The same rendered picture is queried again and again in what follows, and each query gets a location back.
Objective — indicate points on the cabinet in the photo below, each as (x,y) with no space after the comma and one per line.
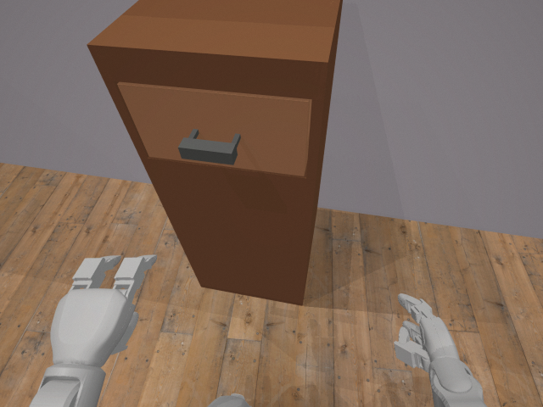
(244,231)

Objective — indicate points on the robot right hand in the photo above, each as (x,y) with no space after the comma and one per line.
(431,340)

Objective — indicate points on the robot left forearm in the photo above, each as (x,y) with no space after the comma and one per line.
(70,385)

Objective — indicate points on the drawer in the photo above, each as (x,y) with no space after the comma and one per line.
(274,130)

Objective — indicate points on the handle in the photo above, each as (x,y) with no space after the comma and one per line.
(209,151)

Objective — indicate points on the robot left hand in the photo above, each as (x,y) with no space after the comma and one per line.
(93,323)

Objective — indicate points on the robot right forearm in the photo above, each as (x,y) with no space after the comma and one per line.
(453,384)

